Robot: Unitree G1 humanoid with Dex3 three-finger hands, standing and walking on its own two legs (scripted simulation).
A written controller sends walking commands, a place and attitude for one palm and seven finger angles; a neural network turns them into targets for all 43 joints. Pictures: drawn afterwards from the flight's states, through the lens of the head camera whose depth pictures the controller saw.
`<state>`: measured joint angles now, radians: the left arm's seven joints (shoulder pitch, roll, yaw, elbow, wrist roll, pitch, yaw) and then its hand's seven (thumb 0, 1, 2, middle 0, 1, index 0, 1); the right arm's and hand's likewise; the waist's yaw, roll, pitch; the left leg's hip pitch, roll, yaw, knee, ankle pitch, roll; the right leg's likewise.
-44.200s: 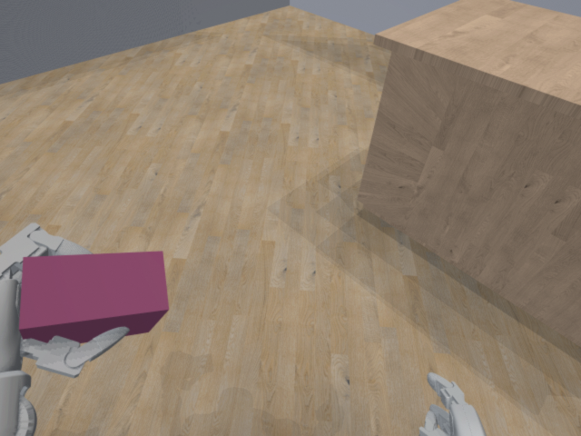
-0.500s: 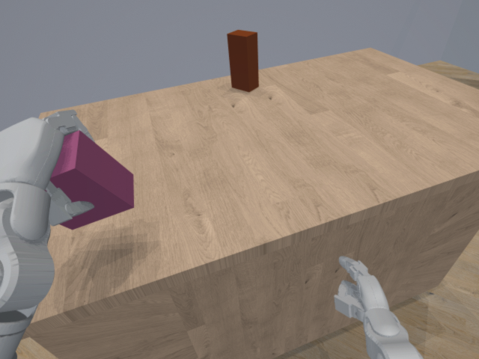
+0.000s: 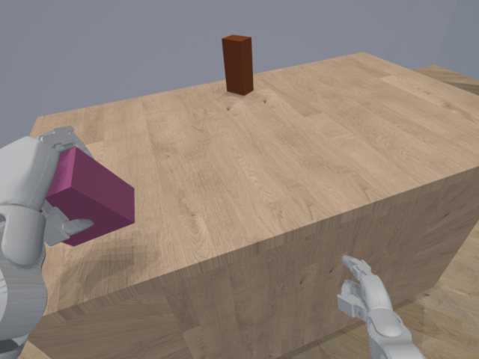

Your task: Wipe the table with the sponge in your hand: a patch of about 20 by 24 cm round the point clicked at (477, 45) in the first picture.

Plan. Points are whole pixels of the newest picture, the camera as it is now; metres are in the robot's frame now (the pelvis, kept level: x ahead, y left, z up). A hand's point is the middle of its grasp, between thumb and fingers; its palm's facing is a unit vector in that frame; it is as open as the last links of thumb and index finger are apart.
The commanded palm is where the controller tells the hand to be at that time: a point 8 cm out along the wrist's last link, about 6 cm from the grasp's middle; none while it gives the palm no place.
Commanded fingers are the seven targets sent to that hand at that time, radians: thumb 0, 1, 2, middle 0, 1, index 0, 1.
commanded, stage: bring the sponge back beside the body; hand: left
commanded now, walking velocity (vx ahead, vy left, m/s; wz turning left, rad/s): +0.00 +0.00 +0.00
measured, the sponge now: (85, 206) +0.22 +0.27 +0.20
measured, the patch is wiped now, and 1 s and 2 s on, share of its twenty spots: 0.90 0.90 0.90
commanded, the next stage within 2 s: step back with the hand held close in 0.48 s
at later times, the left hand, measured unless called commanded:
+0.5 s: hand (58, 199) +0.19 +0.27 +0.24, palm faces +0.43 -0.21 -0.88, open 10.1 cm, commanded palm +0.13 +0.28 +0.31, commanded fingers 0.00 0.10 1.30 -1.20 -1.60 -1.20 -1.60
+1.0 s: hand (38, 173) +0.19 +0.27 +0.29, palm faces +0.57 -0.74 -0.35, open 10.1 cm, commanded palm +0.12 +0.31 +0.29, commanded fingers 0.00 0.10 1.30 -1.20 -1.60 -1.20 -1.60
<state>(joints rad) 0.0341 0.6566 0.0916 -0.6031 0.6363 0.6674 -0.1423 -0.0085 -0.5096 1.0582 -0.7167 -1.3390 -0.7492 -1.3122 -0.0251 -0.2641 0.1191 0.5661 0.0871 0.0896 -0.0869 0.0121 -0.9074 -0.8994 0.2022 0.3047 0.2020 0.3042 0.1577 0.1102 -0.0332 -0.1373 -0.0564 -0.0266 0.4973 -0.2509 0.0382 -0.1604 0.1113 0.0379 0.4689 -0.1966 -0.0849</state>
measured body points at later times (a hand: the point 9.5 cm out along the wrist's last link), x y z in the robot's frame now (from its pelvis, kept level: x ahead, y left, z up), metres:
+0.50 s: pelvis -0.01 +0.00 +0.00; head -0.06 -0.05 +0.44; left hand +0.17 +0.28 +0.29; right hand +0.28 -0.17 -0.03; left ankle +0.02 +0.10 -0.74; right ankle +0.04 -0.07 -0.74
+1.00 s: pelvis -0.02 +0.02 -0.01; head -0.01 +0.04 +0.44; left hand +0.15 +0.31 +0.31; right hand +0.11 -0.24 -0.11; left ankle +0.00 +0.10 -0.74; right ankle +0.04 -0.07 -0.74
